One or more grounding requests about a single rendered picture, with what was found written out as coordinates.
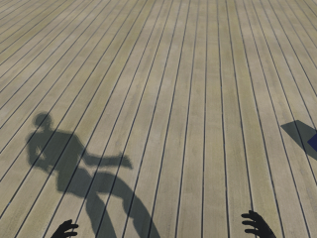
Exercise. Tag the carton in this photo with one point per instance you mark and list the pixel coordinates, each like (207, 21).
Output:
(313, 142)

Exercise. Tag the robot left hand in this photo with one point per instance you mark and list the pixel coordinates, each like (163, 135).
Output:
(66, 225)

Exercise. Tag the robot right hand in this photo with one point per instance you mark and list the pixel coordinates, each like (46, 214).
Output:
(263, 229)

